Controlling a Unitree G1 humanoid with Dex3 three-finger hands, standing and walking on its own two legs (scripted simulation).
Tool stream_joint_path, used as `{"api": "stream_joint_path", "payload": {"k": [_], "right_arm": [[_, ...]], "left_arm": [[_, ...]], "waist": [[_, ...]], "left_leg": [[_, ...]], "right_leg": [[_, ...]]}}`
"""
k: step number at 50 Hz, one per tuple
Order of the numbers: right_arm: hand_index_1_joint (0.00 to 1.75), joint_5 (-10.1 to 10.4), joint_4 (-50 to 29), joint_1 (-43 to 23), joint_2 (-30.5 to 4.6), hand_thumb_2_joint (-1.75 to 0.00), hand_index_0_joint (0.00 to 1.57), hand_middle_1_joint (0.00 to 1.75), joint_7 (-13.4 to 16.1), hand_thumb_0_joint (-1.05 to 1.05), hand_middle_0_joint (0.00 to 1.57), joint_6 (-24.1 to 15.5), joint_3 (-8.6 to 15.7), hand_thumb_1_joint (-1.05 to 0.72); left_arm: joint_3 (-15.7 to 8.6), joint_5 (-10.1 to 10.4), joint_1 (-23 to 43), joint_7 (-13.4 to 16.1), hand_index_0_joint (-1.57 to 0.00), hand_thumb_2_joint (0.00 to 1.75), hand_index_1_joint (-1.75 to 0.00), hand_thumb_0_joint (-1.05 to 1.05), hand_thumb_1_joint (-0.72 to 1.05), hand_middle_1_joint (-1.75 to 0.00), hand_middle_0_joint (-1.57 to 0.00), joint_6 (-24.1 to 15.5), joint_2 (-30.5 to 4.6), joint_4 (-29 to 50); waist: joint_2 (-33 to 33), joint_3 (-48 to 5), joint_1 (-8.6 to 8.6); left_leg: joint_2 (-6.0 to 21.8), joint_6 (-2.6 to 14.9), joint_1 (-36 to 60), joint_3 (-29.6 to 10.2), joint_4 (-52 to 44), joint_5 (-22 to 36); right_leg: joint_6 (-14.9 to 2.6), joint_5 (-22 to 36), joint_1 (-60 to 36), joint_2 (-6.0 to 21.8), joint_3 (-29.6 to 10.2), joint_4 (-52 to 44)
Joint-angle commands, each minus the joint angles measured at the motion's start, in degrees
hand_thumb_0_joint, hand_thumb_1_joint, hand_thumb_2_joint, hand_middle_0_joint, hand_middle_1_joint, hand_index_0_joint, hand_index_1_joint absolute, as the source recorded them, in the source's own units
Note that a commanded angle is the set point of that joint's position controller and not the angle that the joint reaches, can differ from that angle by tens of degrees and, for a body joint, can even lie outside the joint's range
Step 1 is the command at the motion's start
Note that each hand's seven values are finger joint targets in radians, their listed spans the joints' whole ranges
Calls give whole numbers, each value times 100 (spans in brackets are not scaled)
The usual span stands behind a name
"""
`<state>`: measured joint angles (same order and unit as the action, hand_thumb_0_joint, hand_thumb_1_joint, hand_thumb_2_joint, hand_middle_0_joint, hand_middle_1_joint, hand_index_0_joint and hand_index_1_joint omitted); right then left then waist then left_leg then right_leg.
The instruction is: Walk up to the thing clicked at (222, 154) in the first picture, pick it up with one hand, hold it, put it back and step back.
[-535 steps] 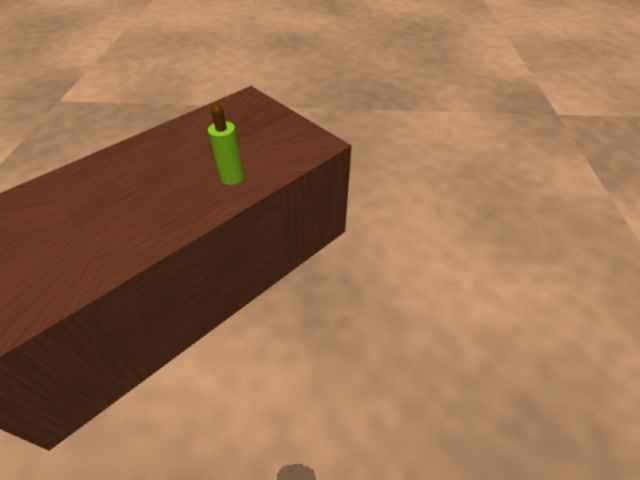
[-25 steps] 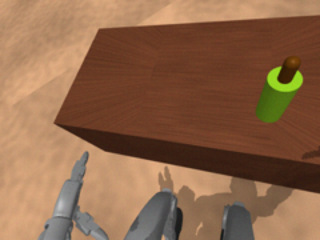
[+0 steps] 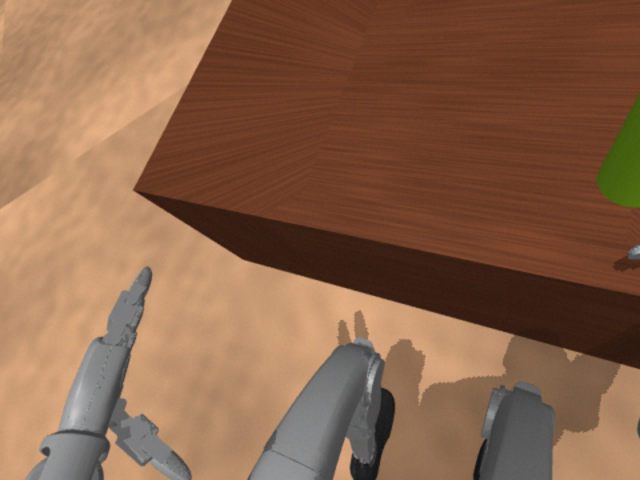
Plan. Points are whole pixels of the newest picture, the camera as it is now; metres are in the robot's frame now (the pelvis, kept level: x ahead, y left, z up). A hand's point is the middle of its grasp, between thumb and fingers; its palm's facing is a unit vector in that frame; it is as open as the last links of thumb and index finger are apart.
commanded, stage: close in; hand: right
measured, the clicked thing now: out of the picture +0.55 -0.23 +0.01
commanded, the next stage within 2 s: rest palm in 0.18 s
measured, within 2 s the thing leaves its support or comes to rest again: neither
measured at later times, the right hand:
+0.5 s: hand out of the picture +0.51 -0.21 -0.04, palm faces +0.19 +0.98 +0.05, open 17.6 cm
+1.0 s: hand out of the picture +0.53 -0.22 -0.04, palm faces +0.21 +0.98 +0.02, open 16.7 cm
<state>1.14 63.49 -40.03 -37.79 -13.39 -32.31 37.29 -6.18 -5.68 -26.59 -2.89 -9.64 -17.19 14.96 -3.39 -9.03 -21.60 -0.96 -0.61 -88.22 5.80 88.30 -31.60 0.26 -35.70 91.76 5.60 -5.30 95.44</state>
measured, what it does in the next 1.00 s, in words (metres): stands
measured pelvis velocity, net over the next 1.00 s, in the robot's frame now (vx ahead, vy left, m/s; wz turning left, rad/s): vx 0.00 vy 0.01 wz -0.01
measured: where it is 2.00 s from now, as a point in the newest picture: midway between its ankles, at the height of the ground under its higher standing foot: (424, 478)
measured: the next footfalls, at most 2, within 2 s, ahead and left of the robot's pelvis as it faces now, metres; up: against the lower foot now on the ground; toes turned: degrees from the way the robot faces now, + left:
none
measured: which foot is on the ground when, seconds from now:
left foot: down 0.00-1.00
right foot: down 0.00-1.00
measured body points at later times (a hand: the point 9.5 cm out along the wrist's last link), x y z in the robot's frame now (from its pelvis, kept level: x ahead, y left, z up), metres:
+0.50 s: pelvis +0.00 +0.01 +0.00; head +0.18 -0.08 +0.41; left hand +0.18 +0.26 +0.12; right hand +0.49 -0.27 -0.04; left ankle +0.08 +0.13 -0.53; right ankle +0.05 -0.12 -0.53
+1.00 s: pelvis +0.00 +0.01 +0.00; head +0.19 -0.08 +0.39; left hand +0.18 +0.26 +0.11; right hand +0.51 -0.27 -0.03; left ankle +0.08 +0.13 -0.53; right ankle +0.05 -0.12 -0.53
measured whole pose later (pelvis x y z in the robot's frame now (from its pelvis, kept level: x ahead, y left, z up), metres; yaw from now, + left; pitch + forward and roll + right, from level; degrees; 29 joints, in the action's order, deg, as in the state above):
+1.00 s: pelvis +0.00 +0.01 +0.00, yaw -1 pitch +32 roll +6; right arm -2.8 67.6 -46.9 -35.8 -4.7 -31.5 32.8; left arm -6.7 -5.1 -27.1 -3.7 -6.2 -17.5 21.5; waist -2.5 -8.9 -22.2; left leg -0.5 -0.4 -89.7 4.9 89.9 -32.2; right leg 0.5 -35.6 92.3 5.1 -4.5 95.6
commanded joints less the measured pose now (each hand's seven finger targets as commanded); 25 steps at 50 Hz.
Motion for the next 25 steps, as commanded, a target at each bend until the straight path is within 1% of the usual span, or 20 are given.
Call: {"api": "stream_joint_path", "payload": {"k": [1, 2, 3, 4, 5, 6, 7, 8, 10, 11, 13, 14, 15, 17, 18, 20, 21, 23, 24, 25], "right_arm": [[5, 22, -1053, -1697, -1159, -1, 5, 5, 153, 0, 5, -346, -118, 61], [5, 56, -1040, -1637, -1016, -2, 5, 5, 182, 0, 5, -341, -157, 61], [5, 53, -910, -1617, -1037, -2, 5, 5, 226, 0, 5, -338, -88, 61], [5, 39, -870, -1592, -923, -2, 4, 5, 267, 0, 4, -343, -133, 61], [5, 38, -933, -1588, -918, -2, 4, 5, 309, 0, 4, -353, -78, 61], [5, 19, -1001, -1626, -948, -2, 4, 5, 354, 0, 4, -368, -70, 61], [5, 7, -868, -1644, -897, -2, 5, 5, 385, 0, 5, -386, -118, 61], [5, 6, -834, -1685, -829, -2, 5, 5, 402, 0, 5, -408, -153, 61], [5, -12, -867, -1681, -779, -2, 4, 5, 429, 0, 5, -449, -201, 61], [5, -26, -886, -1676, -657, -2, 4, 5, 455, 0, 5, -452, -248, 60], [5, -64, -963, -1870, -650, -2, 4, 5, 523, 0, 5, -493, -263, 60], [5, -66, -939, -1923, -543, -3, 4, 5, 530, 0, 5, -515, -347, 58], [4, -76, -1060, -1949, -559, -3, 5, 4, 556, 0, 6, -542, -334, 56], [4, -152, -1259, -2087, -621, -4, 5, 4, 587, 0, 6, -564, -411, 53], [4, -191, -1147, -2172, -621, -3, 6, 4, 603, 0, 7, -553, -445, 53], [3, -194, -1099, -2019, -579, 0, 7, 3, 661, 0, 8, -530, -420, 55], [3, -214, -1170, -2132, -593, -1, 6, 3, 706, 0, 7, -525, -427, 55], [2, -229, -1287, -2139, -473, 0, 9, 2, 750, 0, 10, -514, -506, 56], [2, -257, -1213, -2201, -464, 0, 8, 2, 759, 0, 9, -501, -545, 54], [2, -242, -953, -1966, -344, 0, 8, 1, 775, 0, 9, -472, -535, 55]], "left_arm": [[-904, 40, -169, 154, -4, 5, -5, 0, -56, -4, -4, -177, -1192, 1166], [-942, 49, -199, 155, -4, 5, -5, 0, -55, -4, -4, -163, -1207, 1138], [-1026, 72, -231, 163, -4, 5, -5, 0, -56, -4, -4, -129, -1280, 1054], [-1061, 62, -164, 162, -4, 6, -5, 0, -56, -4, -4, -119, -1299, 1206], [-1046, 80, -165, 158, -4, 6, -5, 0, -57, -4, -4, -120, -1321, 1531], [-1021, 83, -202, 155, -3, 6, -5, 0, -57, -4, -4, -103, -1294, 1632], [-965, 75, -311, 143, -4, 6, -5, 0, -56, -4, -4, -83, -1163, 1501], [-1034, 87, -471, 139, -4, 5, -5, 0, -56, -4, -4, -68, -1138, 1331], [-1009, 113, -488, 130, -4, 5, -5, 0, -55, -4, -4, -85, -1067, 1221], [-1093, 107, -445, 130, -4, 5, -5, 0, -55, -4, -4, -98, -1104, 1329], [-997, 105, -513, 104, -4, 4, -5, 0, -55, -4, -4, -91, -1022, 1410], [-967, 114, -559, 94, -4, 5, -5, 0, -55, -5, -4, -80, -956, 1334], [-970, 107, -536, 92, -1, 10, -6, 0, -61, -3, -4, -90, -951, 1391], [-1004, 86, -474, 105, -2, 9, -6, 0, -61, -3, -4, -101, -1009, 1564], [-964, 77, -513, 100, -2, 9, -6, 0, -61, -3, -4, -85, -1015, 1557], [-1053, 85, -456, 105, -2, 10, -6, 0, -61, -3, -4, -66, -1075, 1565], [-980, 77, -437, 94, -2, 10, -6, 0, -61, -3, -4, -54, -1042, 1627], [-1065, 73, -369, 94, -2, 10, -6, 0, -61, -3, -4, -47, -1116, 1796], [-1167, 68, -451, 95, -2, 10, -6, 0, -61, -3, -4, -45, -1181, 1751], [-1125, 65, -556, 81, -2, 10, -6, 0, -61, -3, -4, -23, -1141, 1566]], "waist": [[2564, -3133, 327], [2419, -2999, 302], [2312, -2869, 286], [2174, -2877, 283], [1937, -3069, 232], [1912, -3156, 298], [1864, -3027, 274], [1786, -2925, 211], [1896, -2800, 228], [1880, -2879, 170], [1901, -2890, 200], [1988, -2809, 152], [2061, -2881, 189], [2218, -3186, 167], [2199, -3103, 136], [2243, -3009, 193], [2239, -3079, 252], [2336, -3254, 237], [2329, -3252, 104], [2254, -3033, 134]], "left_leg": [[-193, 312, 1423, -119, -810, 1199], [-198, 304, 1413, -121, -837, 1205], [-199, 314, 1391, -106, -842, 1112], [-219, 299, 1511, -114, -896, 1125], [-220, 282, 1691, -124, -944, 1135], [-215, 267, 1843, -187, -984, 1201], [-203, 238, 1950, -270, -1024, 1242], [-200, 207, 2016, -334, -1061, 1295], [-200, 228, 1832, -315, -991, 1301], [-200, 215, 1816, -319, -1019, 1345], [-194, 231, 1786, -323, -1007, 1226], [-181, 241, 1728, -306, -993, 1166], [-184, 237, 1684, -308, -988, 1211], [-176, 235, 1708, -329, -971, 1338], [-175, 249, 1711, -306, -976, 1217], [-177, 255, 1679, -281, -966, 1172], [-186, 263, 1691, -273, -972, 1107], [-197, 274, 1634, -237, -944, 1161], [-195, 255, 1658, -232, -967, 1256], [-202, 265, 1556, -183, -914, 1262]], "right_leg": [[25, 1734, -3178, -157, -77, -1372], [4, 1675, -3038, -161, -74, -1366], [10, 1556, -2926, -179, -99, -1442], [-24, 1464, -2817, -192, -83, -1465], [-48, 1369, -2805, -211, -82, -1463], [-70, 1392, -2773, -212, -44, -1440], [-97, 1353, -2568, -218, 15, -1352], [-123, 1323, -2409, -227, 43, -1277], [-99, 1416, -2434, -231, 50, -1291], [-108, 1484, -2586, -222, 52, -1266], [-91, 1368, -2577, -234, 62, -1297], [-74, 1299, -2605, -249, 63, -1336], [-72, 1395, -2712, -235, 60, -1322], [-67, 1585, -2955, -231, 67, -1270], [-51, 1439, -2899, -254, 63, -1325], [-45, 1385, -2868, -257, 55, -1404], [-41, 1315, -2873, -266, 46, -1447], [-22, 1481, -3172, -242, 22, -1471], [-35, 1575, -3213, -240, 16, -1413], [-26, 1630, -3114, -244, 18, -1426]]}}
